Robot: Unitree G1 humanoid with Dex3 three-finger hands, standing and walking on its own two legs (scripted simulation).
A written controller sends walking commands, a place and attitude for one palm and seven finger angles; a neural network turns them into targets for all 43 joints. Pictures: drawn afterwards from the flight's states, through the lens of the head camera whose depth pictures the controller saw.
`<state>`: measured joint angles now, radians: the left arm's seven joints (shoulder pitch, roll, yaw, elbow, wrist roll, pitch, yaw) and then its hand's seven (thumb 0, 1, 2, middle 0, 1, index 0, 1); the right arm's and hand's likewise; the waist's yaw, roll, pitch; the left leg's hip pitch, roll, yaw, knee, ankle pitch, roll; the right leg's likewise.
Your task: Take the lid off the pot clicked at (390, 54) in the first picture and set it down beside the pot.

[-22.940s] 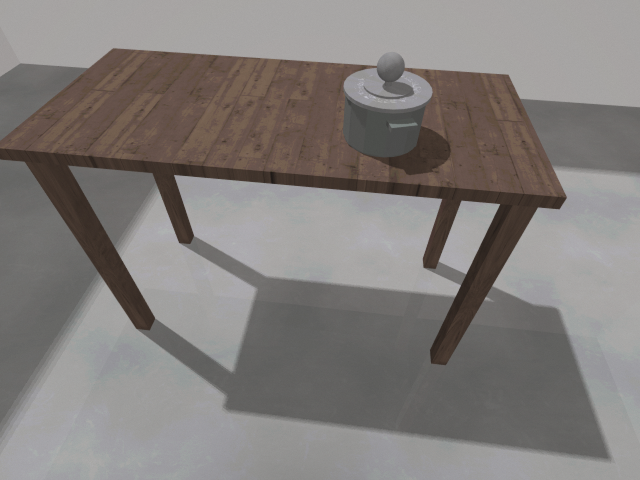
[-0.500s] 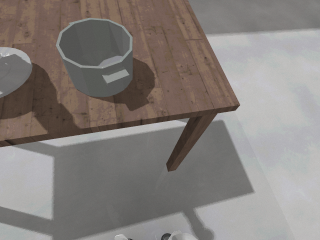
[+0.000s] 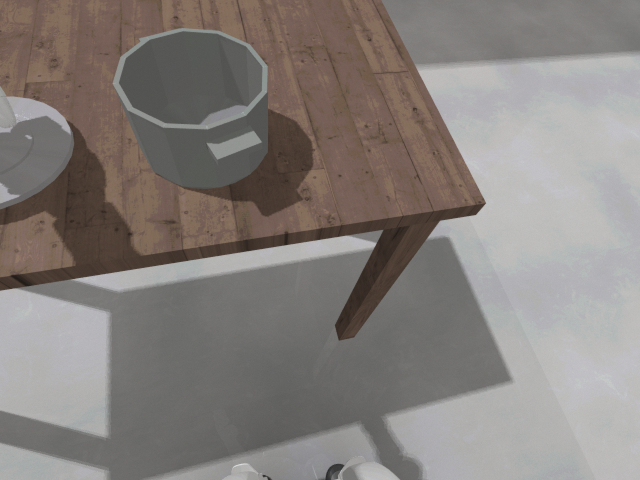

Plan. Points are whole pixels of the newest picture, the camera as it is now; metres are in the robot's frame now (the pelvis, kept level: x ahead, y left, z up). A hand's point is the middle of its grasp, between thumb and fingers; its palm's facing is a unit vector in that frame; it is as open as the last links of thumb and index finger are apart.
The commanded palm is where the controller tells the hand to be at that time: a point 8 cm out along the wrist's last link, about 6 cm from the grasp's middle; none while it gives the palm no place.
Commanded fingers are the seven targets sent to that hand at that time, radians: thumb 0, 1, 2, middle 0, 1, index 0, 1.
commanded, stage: open the fingers wide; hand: left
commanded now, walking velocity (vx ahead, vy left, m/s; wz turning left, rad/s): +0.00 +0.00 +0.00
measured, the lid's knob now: out of the picture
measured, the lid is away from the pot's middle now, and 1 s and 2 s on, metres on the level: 0.25 0.25 0.25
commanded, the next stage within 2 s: raise the empty hand in 1.02 s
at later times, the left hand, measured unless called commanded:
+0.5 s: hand out of the picture +0.47 +0.33 +0.11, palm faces -0.43 -0.16 -0.89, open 7.8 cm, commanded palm +0.52 +0.33 +0.18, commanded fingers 0.00 0.20 0.62 -0.45 -0.96 -0.46 -0.96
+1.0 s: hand out of the picture +0.50 +0.32 +0.12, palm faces -0.41 -0.15 -0.90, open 11.0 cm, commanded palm +0.52 +0.32 +0.18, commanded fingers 0.00 -0.05 0.72 -0.38 -0.80 -0.38 -0.80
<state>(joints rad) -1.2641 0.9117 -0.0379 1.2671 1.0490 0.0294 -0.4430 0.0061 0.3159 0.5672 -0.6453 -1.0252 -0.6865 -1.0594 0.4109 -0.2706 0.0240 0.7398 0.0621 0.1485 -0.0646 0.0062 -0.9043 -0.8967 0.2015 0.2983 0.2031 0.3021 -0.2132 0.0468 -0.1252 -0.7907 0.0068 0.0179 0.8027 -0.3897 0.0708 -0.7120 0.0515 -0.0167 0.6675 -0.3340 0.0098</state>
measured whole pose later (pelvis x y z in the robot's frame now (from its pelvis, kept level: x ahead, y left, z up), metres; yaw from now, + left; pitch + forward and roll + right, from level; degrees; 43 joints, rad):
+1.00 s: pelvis +0.00 +0.00 +0.00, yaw +0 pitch +20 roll -4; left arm -1.23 0.92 -0.04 1.26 1.04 -0.08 -0.40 0.00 -0.03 0.68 -0.38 -0.83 -0.38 -0.84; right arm 0.40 -0.28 0.02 0.72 0.08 0.21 -0.08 0.01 -0.90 -0.90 0.20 0.30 0.20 0.30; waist -0.20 0.04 -0.11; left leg -0.75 0.00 0.03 0.77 -0.38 0.08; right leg -0.68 0.05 0.00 0.66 -0.33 0.01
